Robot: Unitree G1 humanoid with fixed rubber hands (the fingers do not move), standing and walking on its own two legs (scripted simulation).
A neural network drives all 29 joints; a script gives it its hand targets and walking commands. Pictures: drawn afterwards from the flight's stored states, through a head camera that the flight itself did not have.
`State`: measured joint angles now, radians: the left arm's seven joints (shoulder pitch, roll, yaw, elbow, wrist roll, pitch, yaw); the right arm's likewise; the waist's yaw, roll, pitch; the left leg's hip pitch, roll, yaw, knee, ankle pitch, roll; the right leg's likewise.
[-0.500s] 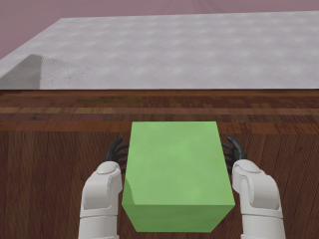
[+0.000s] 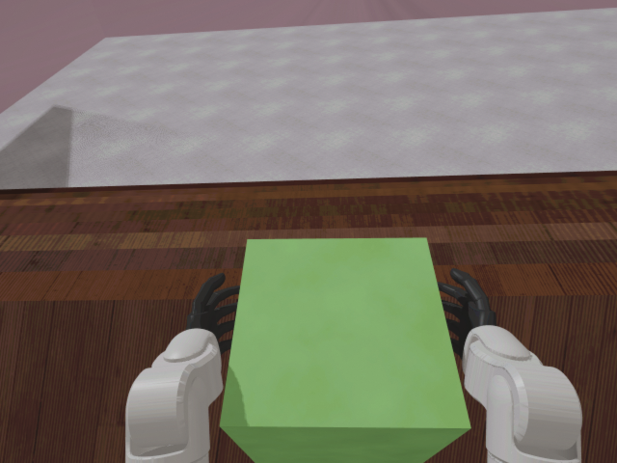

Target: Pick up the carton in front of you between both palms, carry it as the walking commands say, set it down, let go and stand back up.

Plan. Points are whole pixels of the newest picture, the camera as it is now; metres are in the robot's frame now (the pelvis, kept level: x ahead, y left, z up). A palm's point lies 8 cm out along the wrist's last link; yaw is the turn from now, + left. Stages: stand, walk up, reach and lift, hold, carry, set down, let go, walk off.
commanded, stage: carry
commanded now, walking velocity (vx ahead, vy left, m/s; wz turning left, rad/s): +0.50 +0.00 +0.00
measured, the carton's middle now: (336, 361) +0.26 -0.01 +0.03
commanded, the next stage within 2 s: none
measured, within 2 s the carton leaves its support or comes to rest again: neither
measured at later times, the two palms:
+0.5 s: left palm (227, 183) +0.58 +0.17 +0.09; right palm (397, 174) +0.56 -0.13 +0.10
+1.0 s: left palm (263, 85) +0.97 +0.13 +0.10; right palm (382, 78) +0.98 -0.17 +0.10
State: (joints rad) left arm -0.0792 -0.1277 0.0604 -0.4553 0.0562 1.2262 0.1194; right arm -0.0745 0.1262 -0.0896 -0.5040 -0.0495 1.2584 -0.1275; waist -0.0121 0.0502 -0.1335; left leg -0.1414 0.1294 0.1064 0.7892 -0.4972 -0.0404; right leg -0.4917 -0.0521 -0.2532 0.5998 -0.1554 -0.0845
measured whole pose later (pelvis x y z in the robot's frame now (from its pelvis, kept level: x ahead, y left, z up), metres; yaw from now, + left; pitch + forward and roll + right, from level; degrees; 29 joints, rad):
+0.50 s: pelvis +0.32 +0.02 +0.00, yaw -2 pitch +3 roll +1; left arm -0.07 -0.13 0.09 -0.46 0.07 1.24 0.12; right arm -0.08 0.13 -0.06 -0.44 -0.06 1.23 -0.11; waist -0.01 -0.04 -0.10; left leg -0.47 0.04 0.26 0.59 -0.18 0.10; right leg -0.20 -0.08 -0.08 0.99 -0.48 0.01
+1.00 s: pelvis +0.63 -0.02 -0.01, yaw -1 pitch +3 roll +1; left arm -0.54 -0.07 0.21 -0.01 0.04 1.13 0.16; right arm -0.56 0.03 -0.21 -0.02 -0.01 1.15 -0.15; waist 0.04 0.03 0.01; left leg -0.36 0.01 0.02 1.26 -0.49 0.04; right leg -0.54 0.00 -0.16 0.68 -0.22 -0.11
